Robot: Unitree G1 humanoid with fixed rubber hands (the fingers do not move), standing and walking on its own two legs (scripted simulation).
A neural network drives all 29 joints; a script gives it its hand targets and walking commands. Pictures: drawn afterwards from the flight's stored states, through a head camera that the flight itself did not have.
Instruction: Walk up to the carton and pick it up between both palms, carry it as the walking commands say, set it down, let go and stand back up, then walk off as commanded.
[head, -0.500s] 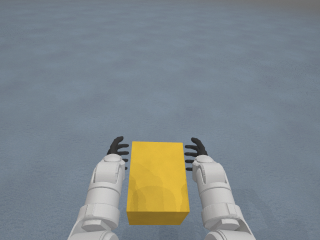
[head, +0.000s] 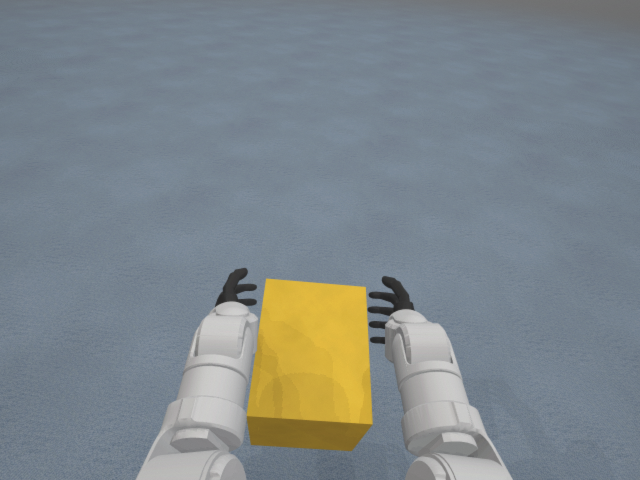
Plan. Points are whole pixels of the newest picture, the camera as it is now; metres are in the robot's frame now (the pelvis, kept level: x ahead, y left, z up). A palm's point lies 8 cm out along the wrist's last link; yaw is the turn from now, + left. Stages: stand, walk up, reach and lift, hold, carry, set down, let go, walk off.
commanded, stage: hold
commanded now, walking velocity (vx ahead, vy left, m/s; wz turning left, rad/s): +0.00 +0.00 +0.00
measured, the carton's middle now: (309, 365) +0.31 +0.01 -0.04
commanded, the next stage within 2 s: carry in 0.46 s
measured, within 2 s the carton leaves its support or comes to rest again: neither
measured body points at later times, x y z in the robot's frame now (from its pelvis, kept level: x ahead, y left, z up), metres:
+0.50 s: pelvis +0.00 +0.00 +0.00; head -0.06 +0.00 +0.44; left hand +0.33 +0.11 +0.06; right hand +0.32 -0.12 +0.05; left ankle +0.06 +0.12 -0.73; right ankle +0.04 -0.14 -0.73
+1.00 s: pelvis -0.09 +0.00 -0.03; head -0.08 -0.01 +0.42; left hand +0.25 +0.10 +0.07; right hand +0.23 -0.13 +0.06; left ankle +0.03 +0.12 -0.71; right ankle +0.02 -0.13 -0.73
